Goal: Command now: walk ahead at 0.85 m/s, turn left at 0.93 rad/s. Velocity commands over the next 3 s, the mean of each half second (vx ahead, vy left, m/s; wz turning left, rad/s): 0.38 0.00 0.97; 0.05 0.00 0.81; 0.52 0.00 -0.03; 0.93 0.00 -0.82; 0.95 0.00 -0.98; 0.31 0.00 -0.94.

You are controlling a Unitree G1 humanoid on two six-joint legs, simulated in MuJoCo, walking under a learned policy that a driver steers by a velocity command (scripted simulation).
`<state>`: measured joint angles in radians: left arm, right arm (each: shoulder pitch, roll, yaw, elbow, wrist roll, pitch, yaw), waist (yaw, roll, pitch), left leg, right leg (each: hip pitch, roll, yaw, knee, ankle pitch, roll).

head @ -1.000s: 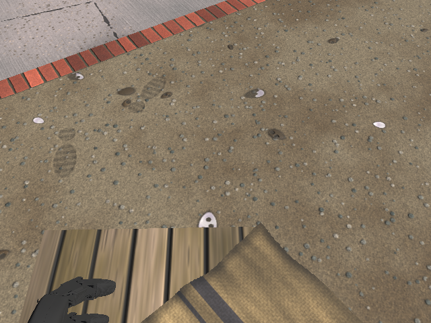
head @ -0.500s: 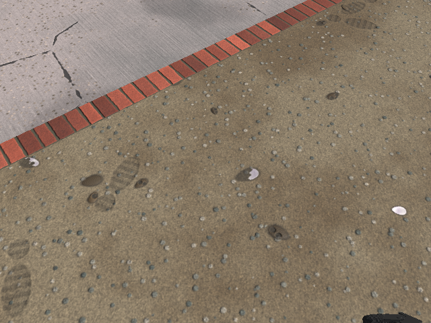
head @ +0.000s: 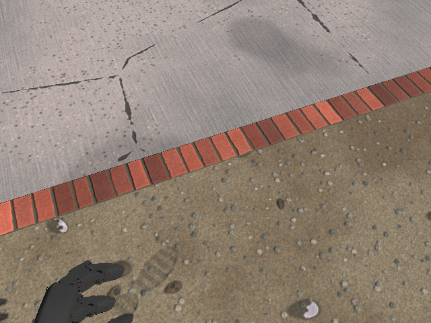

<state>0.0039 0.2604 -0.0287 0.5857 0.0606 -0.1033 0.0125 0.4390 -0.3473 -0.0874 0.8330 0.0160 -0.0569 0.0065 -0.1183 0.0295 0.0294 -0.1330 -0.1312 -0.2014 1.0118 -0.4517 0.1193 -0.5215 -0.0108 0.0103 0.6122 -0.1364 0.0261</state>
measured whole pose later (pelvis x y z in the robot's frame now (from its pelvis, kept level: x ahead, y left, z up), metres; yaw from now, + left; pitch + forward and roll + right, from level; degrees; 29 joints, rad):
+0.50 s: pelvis +0.31 +0.01 +0.01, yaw +28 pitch +1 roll -1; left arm 0.04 0.28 0.02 0.64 0.01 -0.06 0.01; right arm 0.18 -0.34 -0.08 0.58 0.01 0.00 0.03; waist -0.04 0.01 0.12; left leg -0.44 -0.17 -0.09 0.52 -0.08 0.12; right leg -0.54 0.02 0.14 1.23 -0.48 0.06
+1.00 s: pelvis +0.45 -0.03 +0.03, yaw +52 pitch +2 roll +0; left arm 0.20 0.30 0.05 0.64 0.00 -0.04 0.02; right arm 0.16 -0.32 -0.04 0.59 0.02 -0.01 0.03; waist 0.06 0.02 0.02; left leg -0.49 0.01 -0.05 1.00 -0.39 -0.11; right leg -0.18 0.00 -0.07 0.33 -0.18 -0.03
